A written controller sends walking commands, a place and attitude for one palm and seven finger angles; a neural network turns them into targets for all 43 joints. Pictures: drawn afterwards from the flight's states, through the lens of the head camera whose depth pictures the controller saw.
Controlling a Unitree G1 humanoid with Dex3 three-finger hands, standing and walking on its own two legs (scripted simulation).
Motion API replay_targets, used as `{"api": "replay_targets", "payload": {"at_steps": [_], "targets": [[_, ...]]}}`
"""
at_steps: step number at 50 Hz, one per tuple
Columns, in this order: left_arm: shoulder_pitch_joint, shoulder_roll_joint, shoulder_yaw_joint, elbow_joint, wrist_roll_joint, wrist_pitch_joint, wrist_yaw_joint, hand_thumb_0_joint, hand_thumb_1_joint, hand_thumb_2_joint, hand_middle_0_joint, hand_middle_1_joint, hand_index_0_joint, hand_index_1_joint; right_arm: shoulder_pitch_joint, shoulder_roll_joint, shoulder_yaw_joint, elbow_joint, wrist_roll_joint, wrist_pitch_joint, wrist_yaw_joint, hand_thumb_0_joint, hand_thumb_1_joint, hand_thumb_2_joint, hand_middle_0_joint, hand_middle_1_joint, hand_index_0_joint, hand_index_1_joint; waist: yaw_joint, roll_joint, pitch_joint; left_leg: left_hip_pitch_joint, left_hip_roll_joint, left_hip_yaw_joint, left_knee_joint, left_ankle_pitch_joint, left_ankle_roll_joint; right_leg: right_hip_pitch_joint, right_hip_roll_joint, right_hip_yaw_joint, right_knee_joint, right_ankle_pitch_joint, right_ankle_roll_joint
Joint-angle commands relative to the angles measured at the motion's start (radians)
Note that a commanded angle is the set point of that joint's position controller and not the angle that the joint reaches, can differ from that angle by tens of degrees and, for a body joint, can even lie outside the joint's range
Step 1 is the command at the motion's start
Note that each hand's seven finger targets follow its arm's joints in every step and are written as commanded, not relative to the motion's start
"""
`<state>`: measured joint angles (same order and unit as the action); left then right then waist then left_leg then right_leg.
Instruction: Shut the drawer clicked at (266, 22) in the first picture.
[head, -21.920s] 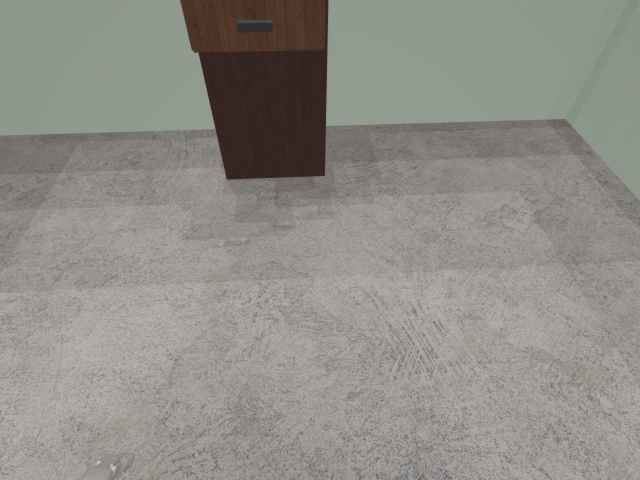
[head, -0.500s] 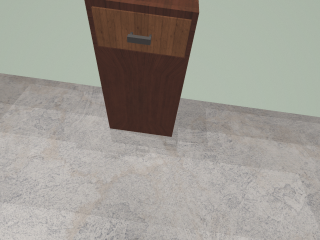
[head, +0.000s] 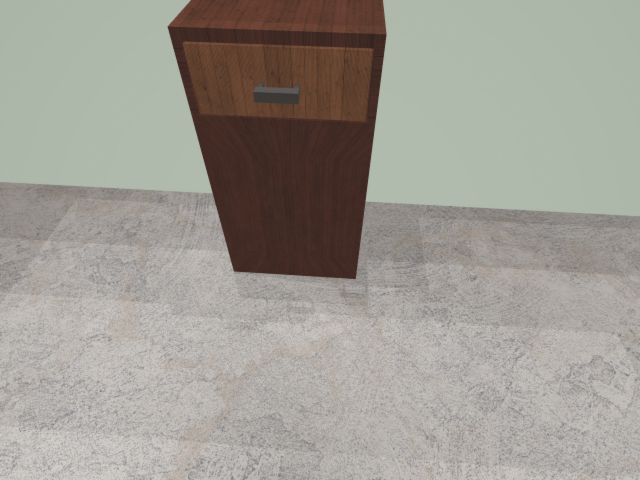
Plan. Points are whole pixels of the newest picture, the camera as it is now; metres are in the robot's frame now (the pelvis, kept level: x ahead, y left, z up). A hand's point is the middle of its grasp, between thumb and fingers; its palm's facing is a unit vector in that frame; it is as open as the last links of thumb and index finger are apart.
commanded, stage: let the arm hang, fingers relaxed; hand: left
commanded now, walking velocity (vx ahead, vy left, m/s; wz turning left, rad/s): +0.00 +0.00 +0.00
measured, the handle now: (278, 90) +0.93 +0.16 +0.02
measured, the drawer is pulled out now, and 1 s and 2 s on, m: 0.00 0.00 0.00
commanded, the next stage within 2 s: look to check the result in 0.24 s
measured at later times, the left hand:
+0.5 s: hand out of the picture +0.02 +0.18 -0.17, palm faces +0.04 -0.97 -0.22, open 7.3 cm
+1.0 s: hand out of the picture +0.08 +0.20 -0.16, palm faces +0.02 -0.96 -0.28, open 7.4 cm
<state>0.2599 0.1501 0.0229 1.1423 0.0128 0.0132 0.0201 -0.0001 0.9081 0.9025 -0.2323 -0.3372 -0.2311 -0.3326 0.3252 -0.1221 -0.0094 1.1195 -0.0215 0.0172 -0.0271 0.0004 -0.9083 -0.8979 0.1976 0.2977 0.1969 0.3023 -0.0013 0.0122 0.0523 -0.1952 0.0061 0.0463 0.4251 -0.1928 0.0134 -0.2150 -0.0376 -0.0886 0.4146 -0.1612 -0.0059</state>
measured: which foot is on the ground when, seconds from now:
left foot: down 0.00-1.00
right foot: down 0.00-1.00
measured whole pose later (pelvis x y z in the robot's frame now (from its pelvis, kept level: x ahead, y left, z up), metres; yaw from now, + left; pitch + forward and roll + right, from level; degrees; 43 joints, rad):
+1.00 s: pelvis +0.03 -0.02 +0.01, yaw +0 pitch -2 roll +0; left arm 0.13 0.24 0.03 1.15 0.01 -0.02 0.01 0.00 0.91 0.90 -0.20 -0.30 -0.20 -0.30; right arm 0.17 -0.25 -0.02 1.13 -0.02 0.00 -0.02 0.00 -0.91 -0.90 0.20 0.30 0.20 0.30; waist 0.00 0.02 0.06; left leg -0.12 0.03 0.03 0.34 -0.19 -0.01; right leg -0.15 -0.01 -0.10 0.35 -0.17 -0.02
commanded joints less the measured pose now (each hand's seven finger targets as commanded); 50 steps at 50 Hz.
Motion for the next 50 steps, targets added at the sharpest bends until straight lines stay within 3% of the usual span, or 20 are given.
{"api": "replay_targets", "payload": {"at_steps": [1, 5, 16, 24, 33, 41, 50], "targets": [[0.054, 0.108, 0.02, -0.023, 0.003, -0.015, 0.012, 0.0, 0.9, 0.9, -0.2, -0.3, -0.2, -0.3, 0.073, -0.092, -0.017, -0.021, -0.004, -0.012, -0.006, 0.0, -0.9, -0.9, 0.2, 0.3, 0.2, 0.3, 0.0, 0.002, 0.057, -0.094, 0.082, -0.093, -0.127, -0.14, 0.022, -0.01, -0.07, 0.091, -0.102, -0.173, -0.033], [0.051, 0.106, 0.023, -0.023, 0.003, -0.018, 0.013, 0.0, 0.9, 0.9, -0.2, -0.3, -0.2, -0.3, 0.071, -0.092, -0.019, -0.02, -0.002, -0.018, -0.009, 0.0, -0.9, -0.9, 0.2, 0.3, 0.2, 0.3, 0.002, 0.041, 0.046, -0.09, 0.09, -0.101, -0.13, -0.111, 0.021, 0.008, -0.069, 0.081, -0.084, -0.116, -0.034], [0.025, 0.123, 0.027, -0.021, 0.003, -0.025, 0.012, 0.0, 0.9, 0.9, -0.2, -0.3, -0.2, -0.3, 0.062, -0.112, -0.027, -0.019, -0.001, -0.017, -0.009, 0.0, -0.9, -0.9, 0.2, 0.3, 0.2, 0.3, -0.007, -0.015, 0.051, -0.053, 0.087, -0.089, -0.111, -0.079, 0.021, -0.013, -0.077, 0.098, -0.107, -0.137, -0.039], [-0.003, 0.158, 0.032, -0.028, 0.003, -0.032, 0.01, 0.0, 0.9, 0.9, -0.2, -0.3, -0.2, -0.3, 0.015, -0.159, -0.034, -0.027, 0.002, -0.022, -0.007, 0.0, -0.9, -0.9, 0.2, 0.3, 0.2, 0.3, -0.007, 0.003, 0.017, -0.015, 0.096, -0.089, -0.106, -0.019, 0.02, 0.004, -0.079, 0.103, -0.107, -0.086, -0.04], [-0.052, 0.198, 0.031, -0.027, 0.001, -0.038, 0.005, 0.0, 0.9, 0.9, -0.2, -0.3, -0.2, -0.3, -0.047, -0.199, -0.032, -0.021, 0.0, -0.025, -0.005, 0.0, -0.9, -0.9, 0.2, 0.3, 0.2, 0.3, -0.008, -0.021, 0.006, 0.012, 0.103, -0.09, -0.114, 0.035, 0.014, 0.031, -0.089, 0.106, -0.124, -0.046, -0.039], [-0.088, 0.235, 0.033, -0.032, -0.001, -0.045, 0.002, 0.0, 0.9, 0.9, -0.2, -0.3, -0.2, -0.3, -0.099, -0.24, -0.031, -0.022, 0.001, -0.031, -0.003, 0.0, -0.9, -0.9, 0.2, 0.3, 0.2, 0.3, -0.006, -0.003, -0.04, 0.048, 0.114, -0.095, -0.124, 0.107, 0.01, 0.08, -0.097, 0.103, -0.122, 0.059, -0.04], [-0.123, 0.268, 0.033, -0.037, -0.001, -0.048, 0.0, 0.0, 0.9, 0.9, -0.2, -0.3, -0.2, -0.3, -0.142, -0.275, -0.032, -0.023, 0.001, -0.029, 0.001, 0.0, -0.9, -0.9, 0.2, 0.3, 0.2, 0.3, -0.006, -0.002, -0.045, 0.067, 0.116, -0.094, -0.135, 0.108, 0.005, 0.091, -0.102, 0.108, -0.145, 0.065, -0.039]]}}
